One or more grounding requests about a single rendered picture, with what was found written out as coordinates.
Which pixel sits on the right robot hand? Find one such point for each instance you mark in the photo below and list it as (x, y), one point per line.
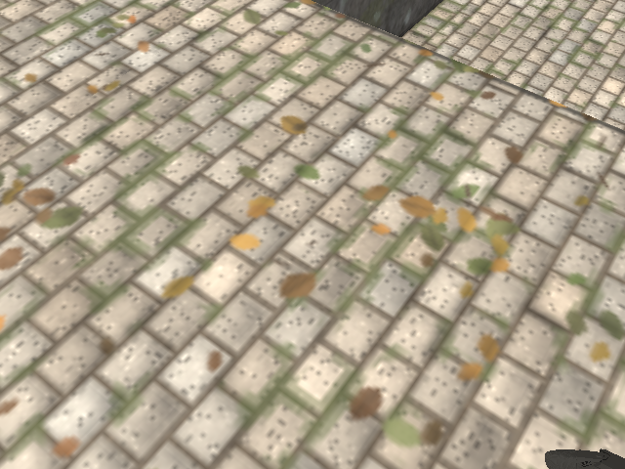
(583, 459)

